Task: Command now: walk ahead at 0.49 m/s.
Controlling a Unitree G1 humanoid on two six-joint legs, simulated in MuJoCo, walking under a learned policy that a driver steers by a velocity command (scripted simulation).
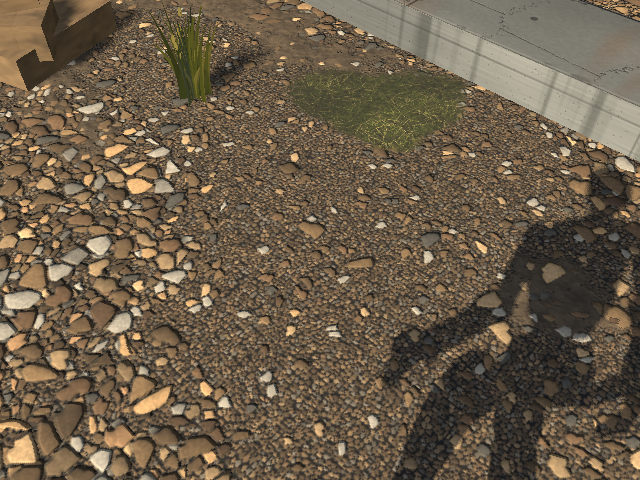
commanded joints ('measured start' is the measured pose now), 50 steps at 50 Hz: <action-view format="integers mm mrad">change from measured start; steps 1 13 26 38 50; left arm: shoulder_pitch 33 -195 87 251 99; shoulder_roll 45 74 105 135 103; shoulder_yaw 13 14 31 41 38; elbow -43 -135 -6 85 11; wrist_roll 12 -10 18 -3 -7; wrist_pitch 4 -29 -33 5 -22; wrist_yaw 7 -49 -43 -7 -5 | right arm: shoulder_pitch -37 94 -51 -419 -129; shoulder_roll -131 -188 -92 -73 -96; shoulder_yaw -21 -40 -28 -17 -37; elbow -54 -5 -99 -222 -126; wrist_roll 1 27 15 27 -4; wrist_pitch -17 32 31 9 -5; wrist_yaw -20 -41 -42 -2 -2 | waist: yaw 46 2 11 102 28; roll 80 115 -13 -22 102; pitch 54 52 -1 98 -62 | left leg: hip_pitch -96 198 -512 -553 67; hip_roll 281 350 240 182 338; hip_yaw -213 -187 -122 -77 -353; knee -205 -25 766 265 -77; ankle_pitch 67 189 -23 166 69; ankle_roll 170 88 -57 -43 138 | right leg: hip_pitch -32 110 509 718 28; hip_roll -42 66 -93 -125 -12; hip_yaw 1 -68 98 12 22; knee -138 -636 -1004 -977 67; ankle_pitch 153 114 299 260 -90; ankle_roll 28 -23 -193 -147 -16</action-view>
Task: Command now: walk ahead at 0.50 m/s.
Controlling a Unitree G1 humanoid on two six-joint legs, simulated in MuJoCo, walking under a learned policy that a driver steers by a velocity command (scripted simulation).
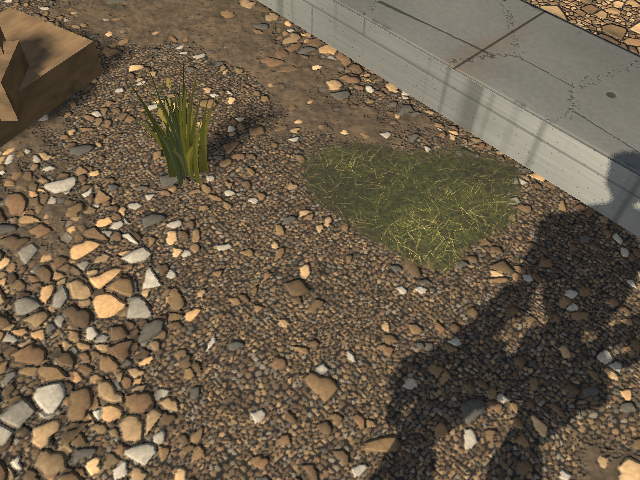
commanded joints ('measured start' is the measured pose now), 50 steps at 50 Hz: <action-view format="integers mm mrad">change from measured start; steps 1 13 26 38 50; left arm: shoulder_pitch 14 -274 112 8 106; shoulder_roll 74 30 198 144 100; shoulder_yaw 28 21 84 60 30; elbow -64 -162 -178 -223 -217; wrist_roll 6 4 17 9 37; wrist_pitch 0 25 26 24 24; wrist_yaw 10 -17 -33 9 15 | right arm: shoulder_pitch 41 185 80 -141 234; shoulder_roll -71 -137 -145 -68 -297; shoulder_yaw -11 -23 -12 -11 -73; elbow -22 57 -65 -150 -108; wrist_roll -14 -10 32 -10 -6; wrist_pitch -13 -9 -57 -10 -18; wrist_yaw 3 -44 -23 -37 5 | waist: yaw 7 -65 120 41 -78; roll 100 71 -104 -63 206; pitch -77 45 -309 -35 -338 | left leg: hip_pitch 217 315 -462 -192 601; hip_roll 262 250 44 89 283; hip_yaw -318 -19 -170 -94 -523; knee -295 -383 956 148 -8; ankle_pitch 103 208 -351 246 72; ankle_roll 167 106 -39 -111 253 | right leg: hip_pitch -205 -336 760 141 -41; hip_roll -110 -67 -276 -54 51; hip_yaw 48 12 659 170 -11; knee -12 -494 -876 -975 -92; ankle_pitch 107 510 188 375 466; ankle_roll -8 6 -326 -181 9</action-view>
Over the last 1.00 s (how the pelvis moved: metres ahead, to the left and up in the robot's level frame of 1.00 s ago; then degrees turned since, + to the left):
0.55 -0.01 -0.01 1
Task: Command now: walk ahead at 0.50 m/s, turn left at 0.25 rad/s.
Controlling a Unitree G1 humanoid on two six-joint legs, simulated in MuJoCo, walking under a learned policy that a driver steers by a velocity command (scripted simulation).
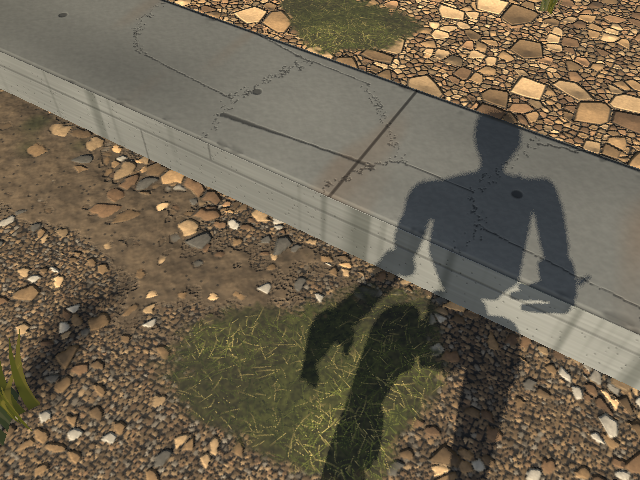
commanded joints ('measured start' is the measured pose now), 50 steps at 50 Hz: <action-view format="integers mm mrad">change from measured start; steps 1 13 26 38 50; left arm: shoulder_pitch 69 -151 -213 -123 -35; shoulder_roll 54 59 85 161 43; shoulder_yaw -9 1 12 34 -12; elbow -89 -139 -240 -235 -204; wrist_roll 8 -13 -19 -13 4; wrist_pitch -47 -23 -31 -26 -16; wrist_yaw -6 -12 -80 -16 -6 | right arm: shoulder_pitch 352 204 236 113 201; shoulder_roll -228 -144 -216 -113 -204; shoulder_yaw -72 -30 -45 -5 -44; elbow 24 13 40 -121 -146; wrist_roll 19 -13 -9 -27 -38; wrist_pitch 8 6 80 14 -19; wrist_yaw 2 -30 -79 -41 -45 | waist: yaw -127 -71 -29 -74 -122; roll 301 56 114 -26 -44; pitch -334 -4 -59 -9 -210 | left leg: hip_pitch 851 373 663 -92 462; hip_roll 355 189 259 114 189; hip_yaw -799 -108 68 -70 -201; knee -214 -383 -14 411 -72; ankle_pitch -168 297 1037 -188 72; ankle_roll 301 106 28 -158 8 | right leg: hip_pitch -627 -672 -475 -254 -233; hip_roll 36 -174 7 -181 -81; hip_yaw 15 0 -179 212 197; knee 712 326 18 -349 196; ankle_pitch -69 466 291 606 360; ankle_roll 32 41 -77 -269 -52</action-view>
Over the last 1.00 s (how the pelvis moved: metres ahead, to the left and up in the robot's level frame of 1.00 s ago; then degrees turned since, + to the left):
0.57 -0.10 -0.01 -18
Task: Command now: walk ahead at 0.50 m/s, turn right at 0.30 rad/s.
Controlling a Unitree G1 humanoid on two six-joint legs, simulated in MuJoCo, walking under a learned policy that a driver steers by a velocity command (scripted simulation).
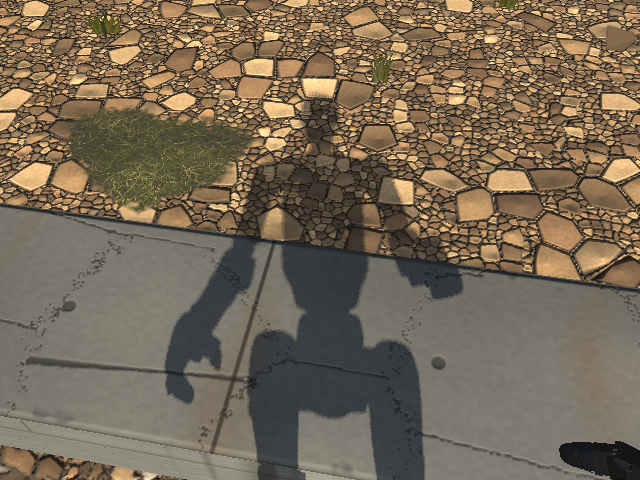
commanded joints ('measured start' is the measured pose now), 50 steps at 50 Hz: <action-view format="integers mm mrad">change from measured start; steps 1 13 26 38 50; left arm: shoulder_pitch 110 -206 93 107 -151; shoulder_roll -25 -19 67 -36 -8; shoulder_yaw -28 -40 18 -57 -24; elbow -82 -119 -6 180 -38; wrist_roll -4 18 21 47 6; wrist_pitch -35 -25 11 28 -86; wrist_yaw -4 -5 -10 29 -61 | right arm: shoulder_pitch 309 205 286 -96 360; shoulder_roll -287 -136 -65 163 -75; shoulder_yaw -94 -55 -25 91 -11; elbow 8 35 41 -231 2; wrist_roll -25 19 63 24 14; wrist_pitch -7 17 56 92 74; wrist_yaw -7 -10 -4 0 29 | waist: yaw -98 -91 -2 -79 -157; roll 259 73 -116 -81 -7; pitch -303 -40 -27 138 -138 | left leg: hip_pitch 751 274 -500 -925 310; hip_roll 371 186 17 44 219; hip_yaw -547 -96 -76 69 -883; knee -99 -297 1029 1495 -163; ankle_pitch -36 184 -445 -203 -506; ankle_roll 280 220 -25 -9 260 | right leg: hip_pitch -470 -395 253 -82 -696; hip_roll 5 -160 -510 -318 -50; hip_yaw -56 -175 282 -304 1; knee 529 250 -293 -385 1378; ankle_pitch -32 257 64 317 204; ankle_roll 11 54 -282 -68 -86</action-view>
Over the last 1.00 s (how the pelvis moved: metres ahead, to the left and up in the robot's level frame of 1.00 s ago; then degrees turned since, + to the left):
0.57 -0.01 0.00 -22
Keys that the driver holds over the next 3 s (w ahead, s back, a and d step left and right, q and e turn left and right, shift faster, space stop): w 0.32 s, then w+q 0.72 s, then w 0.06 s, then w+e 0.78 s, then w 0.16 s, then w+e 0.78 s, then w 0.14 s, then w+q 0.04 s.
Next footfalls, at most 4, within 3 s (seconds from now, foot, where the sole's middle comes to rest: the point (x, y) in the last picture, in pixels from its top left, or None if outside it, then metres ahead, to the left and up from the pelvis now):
0.46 right None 0.27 -0.11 -0.76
0.90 left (271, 401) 0.56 0.16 -0.59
1.52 right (328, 239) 0.96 0.08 -0.59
2.00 left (244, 168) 1.24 0.32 -0.64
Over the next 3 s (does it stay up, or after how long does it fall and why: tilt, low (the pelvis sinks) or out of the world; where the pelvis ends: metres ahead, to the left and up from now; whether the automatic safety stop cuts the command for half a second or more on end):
stays up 1.56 0.06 0.13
